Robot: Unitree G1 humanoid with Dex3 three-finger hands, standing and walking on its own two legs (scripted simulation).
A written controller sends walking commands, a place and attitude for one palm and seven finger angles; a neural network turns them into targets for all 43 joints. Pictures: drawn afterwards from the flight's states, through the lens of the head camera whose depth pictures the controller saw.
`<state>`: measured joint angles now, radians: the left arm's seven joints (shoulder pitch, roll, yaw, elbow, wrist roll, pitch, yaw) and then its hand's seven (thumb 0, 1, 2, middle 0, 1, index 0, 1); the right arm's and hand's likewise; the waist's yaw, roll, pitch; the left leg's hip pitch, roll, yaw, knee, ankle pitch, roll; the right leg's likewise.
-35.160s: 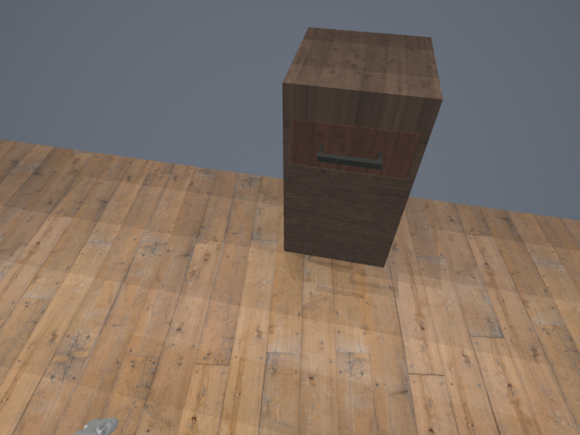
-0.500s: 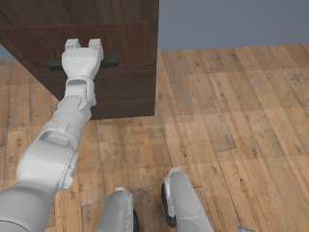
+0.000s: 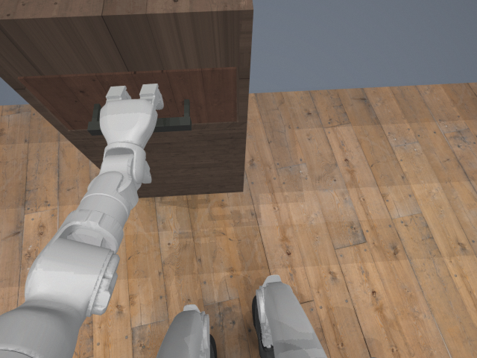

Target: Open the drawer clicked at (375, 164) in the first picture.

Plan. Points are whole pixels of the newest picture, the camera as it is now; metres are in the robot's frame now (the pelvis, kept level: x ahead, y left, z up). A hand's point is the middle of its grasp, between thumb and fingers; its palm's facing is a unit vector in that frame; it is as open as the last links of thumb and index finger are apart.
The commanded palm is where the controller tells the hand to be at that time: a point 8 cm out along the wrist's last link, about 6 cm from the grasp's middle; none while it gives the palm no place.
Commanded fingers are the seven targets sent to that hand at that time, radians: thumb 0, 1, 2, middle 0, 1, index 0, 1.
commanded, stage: lift the hand off the handle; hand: left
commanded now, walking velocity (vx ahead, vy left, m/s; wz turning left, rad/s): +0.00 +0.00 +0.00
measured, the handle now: (141, 116) +0.58 +0.14 -0.06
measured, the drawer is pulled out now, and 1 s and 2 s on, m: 0.00 0.00 0.00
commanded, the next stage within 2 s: draw the hand back to the body in 1.60 s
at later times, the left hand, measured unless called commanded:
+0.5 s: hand (133, 126) +0.51 +0.13 +0.01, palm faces -0.02 -0.03 -1.00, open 13.8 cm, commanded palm +0.48 +0.13 +0.06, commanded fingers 0.00 -0.50 0.30 -0.30 -1.20 -0.30 -1.20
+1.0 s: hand (130, 111) +0.51 +0.12 +0.04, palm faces -0.03 -0.02 -1.00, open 13.8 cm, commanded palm +0.49 +0.13 +0.10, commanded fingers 0.00 -0.50 0.30 -0.30 -1.20 -0.30 -1.20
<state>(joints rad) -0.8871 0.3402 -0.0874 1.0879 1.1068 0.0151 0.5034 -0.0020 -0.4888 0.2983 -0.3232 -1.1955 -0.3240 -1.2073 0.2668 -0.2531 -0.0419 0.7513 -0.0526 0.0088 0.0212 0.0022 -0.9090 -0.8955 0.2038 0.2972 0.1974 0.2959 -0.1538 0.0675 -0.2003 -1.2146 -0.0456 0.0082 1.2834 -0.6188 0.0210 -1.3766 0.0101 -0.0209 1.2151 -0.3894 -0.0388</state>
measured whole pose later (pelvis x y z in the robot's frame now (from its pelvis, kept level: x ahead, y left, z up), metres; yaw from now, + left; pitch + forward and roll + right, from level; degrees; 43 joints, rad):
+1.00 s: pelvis +0.03 +0.01 +0.05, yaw -1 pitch +26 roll +1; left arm -0.83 0.29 -0.14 1.07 1.10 0.04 0.49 0.00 -0.49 0.30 -0.32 -1.20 -0.32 -1.20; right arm 0.28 -0.25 -0.06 0.74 -0.04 0.07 0.01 0.00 -0.91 -0.90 0.20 0.30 0.20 0.30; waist -0.12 0.07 -0.18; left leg -0.91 -0.04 0.01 1.01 -0.54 0.03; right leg -1.08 0.02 0.00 0.97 -0.34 -0.03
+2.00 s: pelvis +0.04 +0.00 +0.10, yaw -3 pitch +15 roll +1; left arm -0.48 0.28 -0.15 0.72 1.06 0.08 0.41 0.00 -0.49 0.30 -0.32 -1.20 -0.32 -1.20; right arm 0.27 -0.24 -0.06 0.70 0.02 0.14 -0.02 0.01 -0.91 -0.90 0.20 0.30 0.20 0.30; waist -0.02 0.09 -0.15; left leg -0.52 -0.03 0.03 0.70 -0.44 0.02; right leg -0.71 0.03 0.02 0.71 -0.26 -0.03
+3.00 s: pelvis +0.05 +0.01 +0.13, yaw +0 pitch -3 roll -1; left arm 0.51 0.34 0.28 -0.45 -0.02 -0.16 0.09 0.00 0.42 0.69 -0.25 -0.60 -0.24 -0.60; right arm 0.22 -0.22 0.02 0.64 -0.01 -0.15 -0.07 0.01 -0.91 -0.90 0.20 0.30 0.20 0.30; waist 0.05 0.06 0.00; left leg -0.01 -0.02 -0.04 0.40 -0.34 0.03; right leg -0.17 0.03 -0.03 0.39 -0.18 -0.02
